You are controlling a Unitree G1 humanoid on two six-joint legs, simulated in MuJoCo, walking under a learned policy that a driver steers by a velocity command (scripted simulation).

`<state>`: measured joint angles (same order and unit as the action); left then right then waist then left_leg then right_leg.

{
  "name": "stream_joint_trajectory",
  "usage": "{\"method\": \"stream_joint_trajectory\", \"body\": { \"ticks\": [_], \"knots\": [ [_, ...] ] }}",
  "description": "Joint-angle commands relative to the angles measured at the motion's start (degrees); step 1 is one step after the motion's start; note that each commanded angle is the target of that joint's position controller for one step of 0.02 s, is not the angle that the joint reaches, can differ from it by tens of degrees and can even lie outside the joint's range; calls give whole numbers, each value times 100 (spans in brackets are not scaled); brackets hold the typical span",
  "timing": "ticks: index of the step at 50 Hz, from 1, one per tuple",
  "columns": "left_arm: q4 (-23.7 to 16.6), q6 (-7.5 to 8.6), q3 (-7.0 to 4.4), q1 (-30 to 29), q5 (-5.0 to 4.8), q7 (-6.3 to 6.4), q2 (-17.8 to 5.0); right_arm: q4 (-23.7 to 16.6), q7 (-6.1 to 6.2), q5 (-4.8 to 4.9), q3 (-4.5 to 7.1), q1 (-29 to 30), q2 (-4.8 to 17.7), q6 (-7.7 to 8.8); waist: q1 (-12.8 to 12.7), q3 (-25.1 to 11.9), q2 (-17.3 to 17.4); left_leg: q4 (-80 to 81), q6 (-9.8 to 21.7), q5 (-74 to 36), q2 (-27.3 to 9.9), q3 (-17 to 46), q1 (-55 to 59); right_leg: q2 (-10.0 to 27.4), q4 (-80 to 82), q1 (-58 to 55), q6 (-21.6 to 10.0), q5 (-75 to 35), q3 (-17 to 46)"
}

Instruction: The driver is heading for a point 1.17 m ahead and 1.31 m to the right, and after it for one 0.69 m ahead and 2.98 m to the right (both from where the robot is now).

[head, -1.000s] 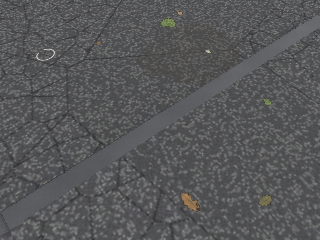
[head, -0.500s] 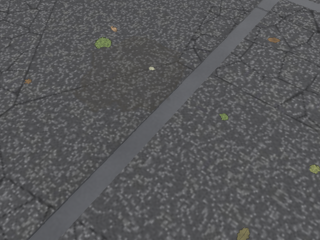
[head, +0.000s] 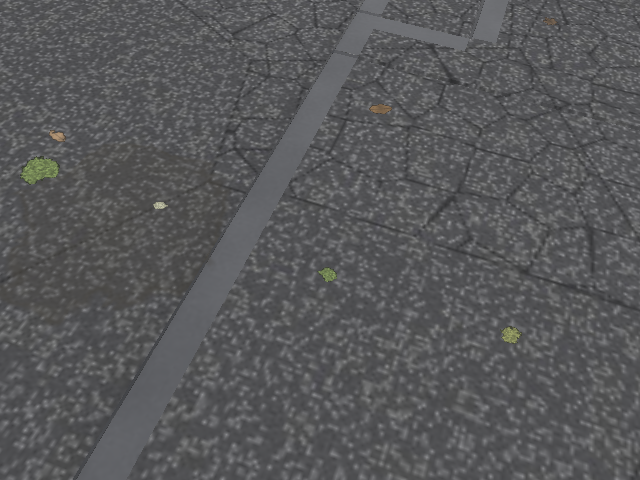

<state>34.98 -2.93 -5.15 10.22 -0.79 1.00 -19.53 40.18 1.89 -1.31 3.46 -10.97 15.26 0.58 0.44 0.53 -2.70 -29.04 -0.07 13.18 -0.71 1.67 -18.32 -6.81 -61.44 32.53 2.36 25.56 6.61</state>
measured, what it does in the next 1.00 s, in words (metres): steps on the spot, turning right: right foot, then left foot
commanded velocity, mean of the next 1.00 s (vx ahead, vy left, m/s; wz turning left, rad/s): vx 0.00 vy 0.00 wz -0.60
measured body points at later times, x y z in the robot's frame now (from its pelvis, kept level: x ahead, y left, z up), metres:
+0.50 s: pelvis -0.01 -0.04 +0.01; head +0.02 -0.08 +0.45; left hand +0.22 +0.19 -0.07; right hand +0.05 -0.36 -0.11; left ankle +0.03 +0.11 -0.66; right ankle -0.03 -0.13 -0.74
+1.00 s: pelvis -0.01 -0.01 +0.00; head +0.03 -0.02 +0.45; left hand +0.28 +0.15 -0.10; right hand -0.04 -0.32 -0.08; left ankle +0.06 +0.08 -0.74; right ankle -0.10 -0.12 -0.67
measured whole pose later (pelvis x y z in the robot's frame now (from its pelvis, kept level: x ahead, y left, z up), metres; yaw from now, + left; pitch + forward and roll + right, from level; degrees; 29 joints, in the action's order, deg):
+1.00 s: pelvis -0.01 -0.01 +0.00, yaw -36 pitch +1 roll +0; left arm 36.1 -4.2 -5.9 11.8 -1.4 0.8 -19.6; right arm 38.8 2.1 -0.9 3.6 -8.3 14.5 -0.6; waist 0.2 3.4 -2.0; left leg -25.2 0.6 13.0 -2.2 -3.5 -13.5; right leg 0.1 -59.5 28.5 6.1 24.0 3.1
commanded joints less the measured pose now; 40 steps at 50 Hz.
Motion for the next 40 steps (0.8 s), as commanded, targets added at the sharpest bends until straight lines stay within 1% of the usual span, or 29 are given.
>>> {"method": "stream_joint_trajectory", "body": {
  "ticks": [1, 2, 3, 4, 7, 9, 11, 12, 13, 14, 15, 16, 17, 18, 19, 20, 21, 23, 25, 27, 30, 33, 34, 35, 36, 37, 38, 39, 40],
  "knots": [
    [-261, -56, -157, 257, -40, 8, -386, -513, 79, 57, 162, 427, 717, 18, -141, -289, 1012, 927, 1027, -2036, -1259, 824, 801, 385, -960, 541, 267, -274, -233],
    [-345, -55, -124, 77, -66, 0, -306, -488, 96, 36, 176, 325, 739, -17, -38, -274, 1125, 951, 1053, -2002, -1217, 675, 965, 438, -673, 592, 307, -387, -366],
    [-432, -47, -95, -115, -80, -8, -246, -456, 114, 21, 197, 197, 781, -50, 84, -296, 1220, 947, 1106, -2028, -1267, 620, 1189, 509, -349, 643, 345, -418, -430],
    [-501, -38, -73, -241, -73, -23, -205, -428, 126, 18, 225, 96, 847, -76, 170, -362, 1293, 927, 1158, -2077, -1354, 592, 1364, 591, -46, 588, 371, -379, -467],
    [-607, -22, -12, -347, -35, -105, -108, -413, 98, 57, 320, 129, 1077, -114, 236, -531, 1421, 876, 1213, -2181, -1549, 370, 1330, 778, 897, -100, 298, -198, -682],
    [-612, -37, -40, -284, -40, -146, -189, -396, 48, 104, 362, 182, 1169, -111, 224, -568, 1493, 841, 1215, -2221, -1644, 265, 1201, 760, 1406, -552, 195, -206, -878],
    [-607, -64, -82, -189, -48, -185, -253, -355, 6, 174, 383, 204, 1204, -93, 180, -555, 1510, 717, 1154, -2149, -1736, 230, 1205, 729, 1991, -844, 39, -365, -983],
    [-573, -71, -99, -67, -51, -208, -238, -337, -4, 227, 391, 270, 1214, -87, 78, -542, 1472, 566, 1057, -2102, -1729, 152, 1153, 694, 2481, -1091, -85, -642, -1048],
    [-482, -71, -122, 165, -42, -219, -210, -311, -7, 290, 388, 335, 1185, -84, -74, -558, 1394, 308, 883, -1947, -1656, -10, 1006, 586, 3170, -1518, -248, -1155, -1169],
    [-392, -65, -178, 384, -22, -184, -298, -198, -20, 300, 352, 121, 1019, -66, -129, -593, 1124, -127, 562, -1505, -1475, -275, 646, 483, 3739, -2146, -432, -1697, -1058],
    [-411, -37, -314, 579, -26, -116, -757, -196, -49, 137, 286, -52, 737, -53, -72, -656, -25, -1372, 12, -169, -1003, -849, -465, 1299, 3997, -3144, -771, -3261, 185],
    [-580, 14, -411, 533, 95, -77, -1420, -574, -42, -106, 164, 260, 493, -26, -47, -545, -1685, -2804, -477, 2480, -132, -893, -2213, 2789, 3948, -3492, -1899, -4959, 2252],
    [-549, 156, -342, 774, 264, -120, -1120, -642, 8, -15, 251, 775, 779, 9, -557, -962, -1080, -3779, -467, 2656, -67, 46, -2233, 2936, 4113, -3198, -2396, -4552, 2383],
    [-482, 250, -256, 522, 262, -114, -956, -615, 18, 114, 295, 798, 889, -12, -361, -724, -776, -4040, -384, 2193, -160, 203, -2294, 2595, 4132, -3018, -2132, -4081, 1844],
    [-484, 279, -228, 171, 143, -75, -816, -495, 51, 117, 321, 670, 884, -36, -177, -561, -509, -3925, -351, 1676, -217, 245, -2293, 2233, 4103, -2841, -1779, -3669, 1456],
    [-516, 262, -168, -78, 33, -39, -669, -438, 89, 64, 344, 615, 927, -60, -92, -495, -446, -3761, -367, 1324, -241, 278, -2260, 2058, 4088, -2721, -1580, -3592, 1290],
    [-532, 235, -128, -213, 8, 0, -625, -404, 88, 35, 353, 522, 910, -66, 3, -526, -479, -3788, -408, 1051, -161, 234, -1984, 1910, 4080, -2487, -1531, -3807, 1140],
    [-524, 193, -110, -205, 59, 52, -607, -353, 42, 73, 318, 377, 766, -47, 56, -672, -470, -3591, -466, 726, -14, 172, -1712, 1760, 4072, -2410, -1535, -3783, 1046],
    [-485, 178, -126, -105, 48, 86, -643, -371, 24, 104, 265, 479, 649, -36, -20, -656, -472, -2905, -498, 595, 53, 188, -1645, 1688, 4043, -2498, -1521, -3482, 1127],
    [-463, 150, -161, -60, 29, 108, -726, -410, -5, 103, 223, 623, 577, -21, -100, -629, -525, -2266, -507, 566, 115, 240, -1440, 1656, 4001, -2467, -1514, -3038, 1310],
    [-476, 112, -194, -91, 42, 78, -817, -444, -67, 137, 220, 687, 615, 15, -158, -549, -636, -1615, -456, 740, 234, 285, -985, 1649, 3967, -2191, -1553, -2612, 1700],
    [-484, 79, -199, -165, 7, 25, -825, -463, -130, 180, 247, 620, 682, 79, -165, -542, -713, -1012, -371, 844, 337, 315, -607, 1605, 3852, -2177, -1528, -2752, 2139],
    [-488, 68, -197, -210, -15, 18, -818, -460, -152, 188, 256, 554, 689, 105, -129, -560, -727, -704, -329, 783, 355, 318, -454, 1568, 3779, -2218, -1490, -2857, 2265],
    [-500, 53, -191, -305, -50, 22, -798, -428, -174, 191, 268, 413, 681, 132, -21, -587, -708, -184, -269, 501, 363, 293, -169, 1470, 3659, -2200, -1396, -2901, 2315],
    [-517, 35, -176, -404, -99, 41, -757, -363, -183, 177, 288, 217, 685, 158, 125, -603, -656, 561, -186, -123, 331, 219, 302, 1306, 3503, -2049, -1219, -2735, 2266],
    [-516, 37, -135, -282, -88, 63, -594, -335, -162, 120, 354, 63, 901, 161, 103, -716, -371, 825, 6, -688, -191, 538, 980, 1057, 3160, -1614, -930, -1960, 2064],
    [-525, 51, -46, -4, -19, 54, -256, -429, -114, 9, 421, 144, 1316, 117, -158, -762, 1005, 1009, 564, -1621, -1408, 1708, 1542, 364, 1932, -745, -546, -178, 1116],
    [-626, 108, -168, -49, -39, 65, -616, -390, -144, -152, 441, 118, 1387, 111, -137, -497, 1998, 1181, 1546, -2345, -2257, 2851, 1171, -103, 729, 73, -233, 1330, 330],
    [-478, 126, -305, 147, 22, 64, -1013, -513, -126, -86, 349, 335, 1076, 133, -173, -432, 1407, 1153, 1704, -2241, -2292, 2558, 1040, 291, -294, 135, -27, 1047, 387]
  ]
}}
Velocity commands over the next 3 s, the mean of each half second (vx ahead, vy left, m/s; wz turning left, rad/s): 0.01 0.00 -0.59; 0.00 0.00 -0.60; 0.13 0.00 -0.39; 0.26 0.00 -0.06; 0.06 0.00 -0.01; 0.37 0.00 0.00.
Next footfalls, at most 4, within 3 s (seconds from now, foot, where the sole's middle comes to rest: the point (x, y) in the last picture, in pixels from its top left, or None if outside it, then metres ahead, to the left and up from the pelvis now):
0.30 right None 0.01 -0.14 -0.77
0.74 left None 0.10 0.06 -0.77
1.16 right None -0.08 -0.15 -0.77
1.72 left None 0.25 -0.13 -0.77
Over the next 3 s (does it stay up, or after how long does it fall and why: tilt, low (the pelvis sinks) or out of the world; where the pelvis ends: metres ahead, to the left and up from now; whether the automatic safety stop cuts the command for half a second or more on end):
stays up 0.26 -0.36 0.01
